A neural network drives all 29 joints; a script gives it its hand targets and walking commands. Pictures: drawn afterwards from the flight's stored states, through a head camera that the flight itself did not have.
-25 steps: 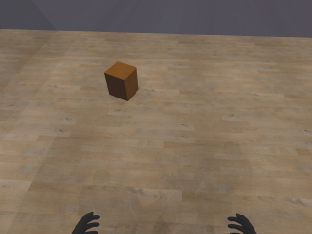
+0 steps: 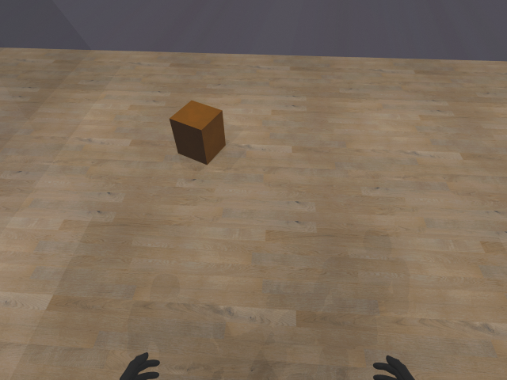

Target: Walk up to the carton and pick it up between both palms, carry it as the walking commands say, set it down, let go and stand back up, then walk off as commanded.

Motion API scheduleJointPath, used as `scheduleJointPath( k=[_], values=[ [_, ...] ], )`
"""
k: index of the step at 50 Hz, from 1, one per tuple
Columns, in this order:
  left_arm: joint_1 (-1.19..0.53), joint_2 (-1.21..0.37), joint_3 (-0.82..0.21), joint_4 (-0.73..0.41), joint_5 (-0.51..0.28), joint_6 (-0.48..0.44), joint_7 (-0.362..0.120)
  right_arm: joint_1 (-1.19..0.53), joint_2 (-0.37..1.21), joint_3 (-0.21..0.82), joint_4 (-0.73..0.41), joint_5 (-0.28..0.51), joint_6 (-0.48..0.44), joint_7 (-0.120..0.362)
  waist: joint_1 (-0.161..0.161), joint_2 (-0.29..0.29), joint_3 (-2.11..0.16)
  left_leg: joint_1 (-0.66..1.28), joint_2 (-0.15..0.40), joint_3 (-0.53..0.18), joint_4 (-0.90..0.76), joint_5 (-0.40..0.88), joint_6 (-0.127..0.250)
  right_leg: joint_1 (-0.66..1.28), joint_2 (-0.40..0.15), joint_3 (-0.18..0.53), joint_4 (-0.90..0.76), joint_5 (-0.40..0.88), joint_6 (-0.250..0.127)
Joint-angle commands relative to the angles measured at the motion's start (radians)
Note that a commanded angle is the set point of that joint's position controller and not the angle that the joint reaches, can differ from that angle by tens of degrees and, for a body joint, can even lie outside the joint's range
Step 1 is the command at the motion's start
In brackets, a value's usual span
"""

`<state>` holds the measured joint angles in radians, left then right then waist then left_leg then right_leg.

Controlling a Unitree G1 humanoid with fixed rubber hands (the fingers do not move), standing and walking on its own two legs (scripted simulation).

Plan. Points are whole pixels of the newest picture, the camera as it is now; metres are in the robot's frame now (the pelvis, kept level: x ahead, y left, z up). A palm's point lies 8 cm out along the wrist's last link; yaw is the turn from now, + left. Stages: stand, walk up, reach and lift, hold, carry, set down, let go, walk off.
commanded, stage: stand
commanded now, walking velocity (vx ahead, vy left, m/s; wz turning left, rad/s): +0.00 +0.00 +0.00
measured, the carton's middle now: (199, 132) +1.46 +0.36 -0.64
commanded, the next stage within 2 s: walk up in 1.40 s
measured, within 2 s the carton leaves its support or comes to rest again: neither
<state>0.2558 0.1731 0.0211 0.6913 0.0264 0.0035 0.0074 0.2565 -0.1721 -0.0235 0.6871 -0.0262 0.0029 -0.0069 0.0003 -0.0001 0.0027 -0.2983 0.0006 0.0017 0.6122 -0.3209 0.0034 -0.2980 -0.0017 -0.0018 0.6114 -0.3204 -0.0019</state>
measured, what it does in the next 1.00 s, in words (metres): stands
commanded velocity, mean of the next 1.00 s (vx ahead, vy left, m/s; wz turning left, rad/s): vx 0.00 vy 0.00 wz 0.00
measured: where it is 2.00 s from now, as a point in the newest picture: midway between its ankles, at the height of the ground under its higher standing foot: outside the picture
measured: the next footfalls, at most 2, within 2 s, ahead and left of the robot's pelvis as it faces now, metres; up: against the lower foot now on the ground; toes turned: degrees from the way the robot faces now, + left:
left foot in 1.90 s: +0.07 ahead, +0.19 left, +0.00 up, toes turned +15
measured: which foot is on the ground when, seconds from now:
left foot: down 0.00-1.00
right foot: down 0.00-1.00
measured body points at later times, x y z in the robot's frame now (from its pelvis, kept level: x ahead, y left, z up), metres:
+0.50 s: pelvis +0.00 +0.00 +0.00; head +0.01 +0.00 +0.45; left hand +0.10 +0.23 -0.12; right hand +0.10 -0.23 -0.12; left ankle +0.00 +0.12 -0.73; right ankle +0.00 -0.12 -0.73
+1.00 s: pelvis +0.00 +0.00 +0.01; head +0.01 +0.00 +0.46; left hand +0.04 +0.24 -0.14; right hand +0.04 -0.24 -0.14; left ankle +0.00 +0.12 -0.73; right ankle +0.00 -0.12 -0.73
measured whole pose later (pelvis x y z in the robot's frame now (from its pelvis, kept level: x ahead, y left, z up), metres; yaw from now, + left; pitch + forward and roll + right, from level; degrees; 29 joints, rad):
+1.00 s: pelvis +0.00 +0.00 +0.01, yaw +0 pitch -1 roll +0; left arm 0.29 0.17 0.04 0.94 0.02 -0.01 0.03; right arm 0.29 -0.17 -0.04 0.94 -0.02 -0.01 -0.03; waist 0.00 0.00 0.03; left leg -0.21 0.00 0.00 0.48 -0.26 0.00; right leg -0.21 0.00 0.00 0.48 -0.26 0.00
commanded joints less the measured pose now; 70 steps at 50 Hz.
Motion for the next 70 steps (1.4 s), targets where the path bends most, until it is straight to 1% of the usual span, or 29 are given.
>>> scheduleJointPath(
  k=[1, 16, 29, 40, 58, 70],
  values=[
    [0.002, 0.083, 0.023, -0.060, 0.000, -0.014, 0.003, 0.002, -0.083, -0.023, -0.061, 0.000, -0.014, -0.003, 0.000, 0.001, -0.027, 0.008, 0.048, -0.064, -0.108, 0.145, 0.035, 0.007, -0.047, 0.063, -0.106, 0.145, -0.035],
    [0.020, 0.082, 0.029, -0.015, -0.002, -0.015, 0.009, 0.020, -0.081, -0.030, -0.014, 0.002, -0.015, -0.009, 0.000, 0.001, -0.014, 0.020, 0.052, -0.069, -0.130, 0.148, 0.038, 0.018, -0.051, 0.068, -0.128, 0.148, -0.038],
    [0.040, 0.083, 0.034, 0.054, -0.005, -0.017, 0.015, 0.039, -0.082, -0.034, 0.055, 0.005, -0.017, -0.015, 0.001, 0.001, 0.003, 0.035, 0.056, -0.074, -0.158, 0.151, 0.041, 0.034, -0.056, 0.073, -0.156, 0.153, -0.041],
    [0.061, 0.082, 0.038, 0.141, -0.008, -0.018, 0.022, 0.059, -0.082, -0.035, 0.141, 0.009, -0.018, -0.022, 0.001, 0.001, 0.022, 0.055, 0.063, -0.078, -0.192, 0.160, 0.042, 0.056, -0.062, 0.077, -0.190, 0.163, -0.042],
    [0.094, 0.054, 0.028, 0.319, -0.013, -0.015, 0.030, 0.092, -0.057, -0.023, 0.318, 0.013, -0.016, -0.030, 0.001, 0.001, 0.061, 0.089, 0.070, -0.076, -0.246, 0.167, 0.037, 0.091, -0.069, 0.076, -0.243, 0.172, -0.035],
    [0.113, 0.027, 0.013, 0.397, -0.013, -0.013, 0.034, 0.110, -0.031, -0.008, 0.398, 0.013, -0.013, -0.034, 0.000, 0.001, 0.080, 0.087, 0.070, -0.073, -0.259, 0.151, 0.033, 0.090, -0.069, 0.073, -0.255, 0.157, -0.030]
  ],
)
